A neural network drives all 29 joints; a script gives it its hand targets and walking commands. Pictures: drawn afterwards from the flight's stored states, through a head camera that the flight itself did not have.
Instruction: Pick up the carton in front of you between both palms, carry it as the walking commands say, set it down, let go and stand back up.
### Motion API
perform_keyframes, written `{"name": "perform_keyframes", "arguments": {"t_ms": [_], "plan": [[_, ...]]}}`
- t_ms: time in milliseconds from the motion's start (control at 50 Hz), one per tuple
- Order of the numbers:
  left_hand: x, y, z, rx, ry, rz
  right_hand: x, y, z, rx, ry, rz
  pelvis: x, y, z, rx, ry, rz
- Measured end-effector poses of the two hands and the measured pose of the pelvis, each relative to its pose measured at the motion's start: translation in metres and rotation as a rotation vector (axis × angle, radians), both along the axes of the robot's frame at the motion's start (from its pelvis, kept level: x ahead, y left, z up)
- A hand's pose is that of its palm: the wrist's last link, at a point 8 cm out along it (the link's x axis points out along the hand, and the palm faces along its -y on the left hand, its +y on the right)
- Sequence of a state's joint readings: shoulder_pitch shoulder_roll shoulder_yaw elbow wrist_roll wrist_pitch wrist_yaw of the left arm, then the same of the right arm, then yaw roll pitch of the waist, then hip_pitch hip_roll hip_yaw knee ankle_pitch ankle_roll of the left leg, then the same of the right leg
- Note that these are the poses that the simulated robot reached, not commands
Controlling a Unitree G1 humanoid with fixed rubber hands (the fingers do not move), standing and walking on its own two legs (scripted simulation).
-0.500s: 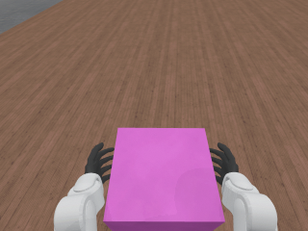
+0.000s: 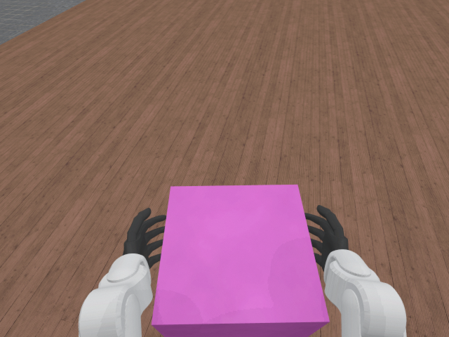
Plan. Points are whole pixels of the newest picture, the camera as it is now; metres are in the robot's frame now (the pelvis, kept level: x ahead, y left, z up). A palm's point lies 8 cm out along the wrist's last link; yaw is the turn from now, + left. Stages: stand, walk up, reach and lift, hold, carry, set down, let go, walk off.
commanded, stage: carry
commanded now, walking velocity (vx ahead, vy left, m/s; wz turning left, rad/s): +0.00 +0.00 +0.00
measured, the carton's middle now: (234, 273) +0.23 +0.01 +0.00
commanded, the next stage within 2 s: none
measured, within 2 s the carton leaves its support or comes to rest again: neither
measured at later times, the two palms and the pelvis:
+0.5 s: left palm (153, 192) +0.32 +0.15 +0.11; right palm (329, 193) +0.32 -0.15 +0.11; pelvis +0.10 +0.00 +0.02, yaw +0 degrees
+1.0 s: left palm (159, 192) +0.36 +0.16 +0.06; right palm (314, 200) +0.35 -0.14 +0.06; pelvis +0.11 +0.02 +0.00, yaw -2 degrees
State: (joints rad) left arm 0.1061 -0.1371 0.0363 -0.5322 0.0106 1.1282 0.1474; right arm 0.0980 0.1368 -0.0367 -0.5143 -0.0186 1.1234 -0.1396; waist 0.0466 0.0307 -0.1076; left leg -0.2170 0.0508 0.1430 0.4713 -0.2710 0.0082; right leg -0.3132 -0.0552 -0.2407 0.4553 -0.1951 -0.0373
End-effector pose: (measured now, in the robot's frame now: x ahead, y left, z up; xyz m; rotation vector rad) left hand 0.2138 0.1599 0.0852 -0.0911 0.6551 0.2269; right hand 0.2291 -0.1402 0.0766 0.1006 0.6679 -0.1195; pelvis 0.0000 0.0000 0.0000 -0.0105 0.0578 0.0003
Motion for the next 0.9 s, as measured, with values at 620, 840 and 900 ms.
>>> {"name": "perform_keyframes", "arguments": {"t_ms": [620,840,900], "plan": [[0.115,-0.011,0.016,-0.011,-0.001,-0.063,0.097,-0.011,0.020,-0.013,-0.001,-0.062,0.104,0.002,0.015,0.021,0.013,-0.006],[0.116,0.007,-0.015,-0.019,0.021,-0.078,0.097,0.007,-0.002,-0.075,0.019,-0.045,0.117,0.019,-0.004,0.013,-0.025,-0.031],[0.128,0.005,-0.018,-0.001,0.028,-0.103,0.105,0.006,-0.005,-0.082,0.025,-0.050,0.118,0.022,-0.004,0.018,-0.019,-0.039]]}}
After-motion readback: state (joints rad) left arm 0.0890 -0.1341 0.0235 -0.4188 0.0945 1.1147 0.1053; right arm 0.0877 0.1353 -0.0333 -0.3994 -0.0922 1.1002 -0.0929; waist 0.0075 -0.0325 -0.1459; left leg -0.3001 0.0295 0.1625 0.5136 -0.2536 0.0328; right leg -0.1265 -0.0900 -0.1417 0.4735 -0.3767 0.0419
